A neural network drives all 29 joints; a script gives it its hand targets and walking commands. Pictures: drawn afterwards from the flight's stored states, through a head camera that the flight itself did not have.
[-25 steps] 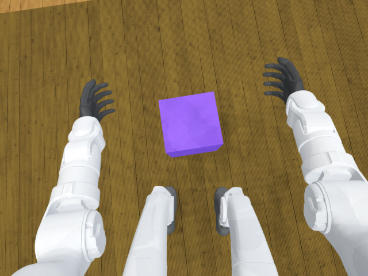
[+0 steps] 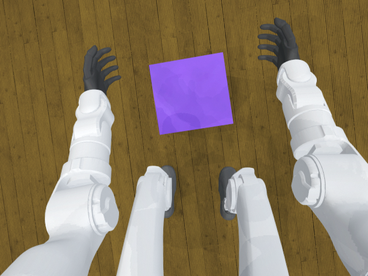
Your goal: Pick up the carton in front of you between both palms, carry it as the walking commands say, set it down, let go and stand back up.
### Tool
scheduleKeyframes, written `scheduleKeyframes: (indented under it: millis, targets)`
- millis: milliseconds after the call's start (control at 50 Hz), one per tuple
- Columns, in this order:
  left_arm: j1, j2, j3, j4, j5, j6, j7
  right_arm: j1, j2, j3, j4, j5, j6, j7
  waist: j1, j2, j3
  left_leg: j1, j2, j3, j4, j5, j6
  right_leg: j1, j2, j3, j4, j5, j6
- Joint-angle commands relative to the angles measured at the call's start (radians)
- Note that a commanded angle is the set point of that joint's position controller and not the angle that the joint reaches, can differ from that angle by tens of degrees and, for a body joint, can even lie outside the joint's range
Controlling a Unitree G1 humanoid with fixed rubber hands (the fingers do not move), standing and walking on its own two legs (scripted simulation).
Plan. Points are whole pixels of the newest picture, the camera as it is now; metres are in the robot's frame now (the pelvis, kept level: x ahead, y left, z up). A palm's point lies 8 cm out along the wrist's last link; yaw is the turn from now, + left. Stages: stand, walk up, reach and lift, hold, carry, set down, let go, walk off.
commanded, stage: reach and lift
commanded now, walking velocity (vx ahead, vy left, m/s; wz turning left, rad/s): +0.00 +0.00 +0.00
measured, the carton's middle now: (191, 99) +0.46 +0.02 -0.44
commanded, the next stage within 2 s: none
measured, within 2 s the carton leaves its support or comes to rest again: leaves its support in 1.46 s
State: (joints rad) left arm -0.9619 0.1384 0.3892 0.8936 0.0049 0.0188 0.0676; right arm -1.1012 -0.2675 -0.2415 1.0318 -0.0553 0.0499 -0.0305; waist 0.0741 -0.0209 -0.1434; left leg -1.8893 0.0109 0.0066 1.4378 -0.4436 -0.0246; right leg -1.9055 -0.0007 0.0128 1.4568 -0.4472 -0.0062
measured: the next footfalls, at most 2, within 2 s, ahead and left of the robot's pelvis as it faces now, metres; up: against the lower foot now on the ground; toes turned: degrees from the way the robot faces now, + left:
none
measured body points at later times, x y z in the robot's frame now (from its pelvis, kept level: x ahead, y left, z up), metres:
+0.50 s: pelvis -0.06 +0.01 -0.18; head +0.30 +0.00 +0.08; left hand +0.45 +0.21 -0.36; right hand +0.50 -0.16 -0.36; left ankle +0.07 +0.13 -0.53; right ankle +0.07 -0.11 -0.53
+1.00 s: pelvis -0.04 +0.01 -0.19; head +0.31 +0.00 +0.08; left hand +0.46 +0.20 -0.38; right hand +0.50 -0.14 -0.38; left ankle +0.07 +0.13 -0.53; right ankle +0.07 -0.11 -0.53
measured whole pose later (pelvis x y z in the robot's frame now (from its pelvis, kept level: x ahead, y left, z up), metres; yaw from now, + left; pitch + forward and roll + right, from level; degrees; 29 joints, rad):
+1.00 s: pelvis -0.04 +0.01 -0.19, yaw +1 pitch +39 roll +2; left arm -1.27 0.25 0.10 1.13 -0.27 -0.04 0.15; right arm -1.36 -0.36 0.02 1.20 0.23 -0.01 -0.09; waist 0.06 0.01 0.25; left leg -2.29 -0.02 0.00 2.15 -0.54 -0.03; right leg -2.30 -0.01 0.03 2.17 -0.55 0.01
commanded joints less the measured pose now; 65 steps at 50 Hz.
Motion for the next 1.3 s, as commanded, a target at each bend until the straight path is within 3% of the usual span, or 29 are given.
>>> scheduleKeyframes:
  millis: [0,100,160,260,340,420,520,600,680,740,840,980,1080,1140,1180,1220,1280]
  targets:
    - [-0.101,0.146,-0.07,-0.135,-0.101,-0.052,0.023,-0.18,-0.109,0.101,-0.2,0.101,-0.044,-0.037,0.034,-0.068,-1.057,0.34,-0.077,0.044,0.129,0.563,-0.047,0.586,0.053,0.03,0.142,0.607,0.025]
    - [-0.174,0.202,-0.148,-0.194,-0.201,-0.031,0.05,-0.246,-0.164,0.147,-0.266,0.162,-0.021,-0.057,0.001,-0.133,-1.135,0.261,-0.074,0.06,0.253,0.462,-0.044,0.617,0.05,0.005,0.277,0.526,0.034]
    - [-0.228,0.207,-0.171,-0.168,-0.227,-0.015,0.062,-0.296,-0.184,0.154,-0.225,0.182,-0.009,-0.059,-0.004,-0.109,-1.03,0.217,-0.067,0.063,0.304,0.346,-0.046,0.504,0.048,-0.006,0.329,0.38,0.034]
    - [-0.348,0.222,-0.182,-0.047,-0.234,0.007,0.077,-0.411,-0.21,0.176,-0.077,0.227,0.007,-0.055,0.022,-0.049,-0.802,0.172,-0.043,0.061,0.356,0.11,-0.044,0.293,0.029,-0.007,0.367,0.082,0.027]
    - [-0.474,0.246,-0.194,0.018,-0.234,0.002,0.085,-0.516,-0.241,0.204,0.015,0.261,-0.003,-0.055,0.03,-0.031,-0.73,0.159,-0.027,0.052,0.408,0.033,-0.039,0.229,0.013,-0.001,0.411,-0.009,0.021]
    - [-0.567,0.26,-0.222,0.073,-0.258,-0.012,0.089,-0.605,-0.278,0.235,0.078,0.288,-0.024,-0.057,0.019,-0.035,-0.716,0.164,-0.019,0.04,0.461,0.032,-0.038,0.215,0.002,0.001,0.464,-0.017,0.014]
    - [-0.617,0.273,-0.262,0.103,-0.299,-0.034,0.096,-0.661,-0.302,0.276,0.084,0.321,-0.05,-0.065,0.013,-0.042,-0.793,0.214,-0.021,0.035,0.528,0.119,-0.036,0.26,0.0,0.003,0.535,0.067,0.013]
    - [-0.57,0.222,-0.323,0.165,-0.353,-0.041,0.087,-0.614,-0.281,0.3,0.079,0.335,-0.063,-0.069,-0.019,-0.059,-0.828,0.215,-0.032,0.036,0.558,0.184,-0.036,0.31,0.001,-0.003,0.565,0.145,0.013]
    - [-0.525,0.222,-0.322,0.123,-0.352,-0.058,0.08,-0.546,-0.245,0.276,0.032,0.302,-0.073,-0.079,-0.04,-0.087,-0.842,0.179,-0.047,0.035,0.576,0.234,-0.033,0.334,0.009,-0.006,0.584,0.218,0.021]
    - [-0.476,0.203,-0.321,0.129,-0.342,-0.066,0.081,-0.518,-0.213,0.273,-0.017,0.305,-0.079,-0.078,-0.026,-0.075,-0.842,0.181,-0.056,0.039,0.577,0.265,-0.031,0.33,0.017,-0.005,0.586,0.244,0.024]
    - [-0.457,0.219,-0.272,0.176,-0.285,-0.069,0.083,-0.455,-0.14,0.275,0.094,0.297,-0.067,-0.057,0.02,-0.042,-0.624,0.072,-0.055,0.034,0.546,0.192,-0.029,0.17,0.023,0.005,0.573,0.154,0.03]
    - [-0.518,0.151,-0.302,0.149,-0.283,-0.081,0.083,-0.5,-0.146,0.261,0.086,0.275,-0.09,-0.074,-0.021,-0.016,-0.642,0.113,-0.06,0.027,0.541,0.184,-0.031,0.15,0.029,0.005,0.546,0.143,0.019]
    - [-0.616,-0.023,-0.396,0.123,-0.337,-0.08,0.075,-0.589,-0.013,0.325,0.055,0.282,-0.1,-0.081,-0.058,-0.023,-0.699,0.144,-0.085,0.026,0.534,0.162,-0.033,0.209,0.038,-0.003,0.527,0.123,0.008]
    - [-0.669,-0.174,-0.4,0.172,-0.306,-0.074,0.058,-0.654,0.177,0.375,0.087,0.281,-0.094,-0.052,-0.034,-0.023,-0.68,0.138,-0.102,0.028,0.533,0.142,-0.029,0.19,0.054,-0.004,0.526,0.095,0.008]
    - [-0.815,-0.439,-0.457,0.159,-0.273,-0.06,-0.004,-0.781,0.473,0.431,0.07,0.275,-0.08,0.013,-0.026,-0.03,-0.655,0.121,-0.119,0.031,0.548,0.141,-0.022,0.157,0.076,-0.001,0.534,0.094,0.007]
    - [-0.896,-0.608,-0.451,0.151,-0.231,-0.037,-0.062,-0.835,0.635,0.426,0.056,0.235,-0.061,0.064,-0.031,-0.035,-0.623,0.093,-0.132,0.048,0.561,0.133,-0.02,0.14,0.09,-0.006,0.541,0.093,0.002]
    - [-0.921,-0.728,-0.442,0.105,-0.207,-0.008,-0.113,-0.843,0.772,0.422,0.017,0.226,-0.042,0.104,-0.027,-0.036,-0.65,0.087,-0.146,0.065,0.575,0.145,-0.014,0.152,0.106,-0.023,0.551,0.119,0.0]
